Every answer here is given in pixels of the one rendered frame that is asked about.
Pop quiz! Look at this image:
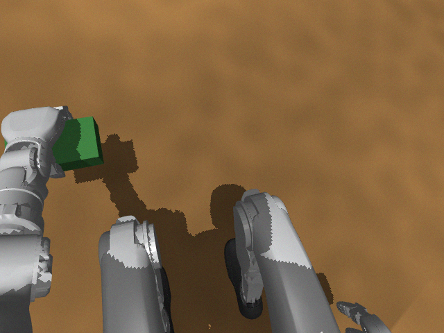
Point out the right robot foot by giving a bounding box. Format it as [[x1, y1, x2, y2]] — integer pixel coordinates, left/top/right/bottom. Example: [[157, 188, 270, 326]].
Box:
[[224, 238, 263, 319]]

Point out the left robot arm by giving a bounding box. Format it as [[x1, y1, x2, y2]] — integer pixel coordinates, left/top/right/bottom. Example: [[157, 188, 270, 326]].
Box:
[[0, 137, 53, 333]]

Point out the left robot hand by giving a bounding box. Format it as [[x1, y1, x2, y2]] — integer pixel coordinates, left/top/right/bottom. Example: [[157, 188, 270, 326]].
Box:
[[1, 105, 74, 178]]

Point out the left robot foot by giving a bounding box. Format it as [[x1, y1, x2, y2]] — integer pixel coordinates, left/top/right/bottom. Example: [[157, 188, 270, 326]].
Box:
[[160, 266, 174, 333]]

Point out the right robot hand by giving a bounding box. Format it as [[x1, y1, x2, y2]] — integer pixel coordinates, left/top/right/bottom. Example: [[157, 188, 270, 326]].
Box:
[[336, 301, 392, 333]]

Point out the small box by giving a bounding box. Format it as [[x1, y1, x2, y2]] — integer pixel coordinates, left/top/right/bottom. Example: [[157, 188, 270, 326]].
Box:
[[4, 117, 104, 171]]

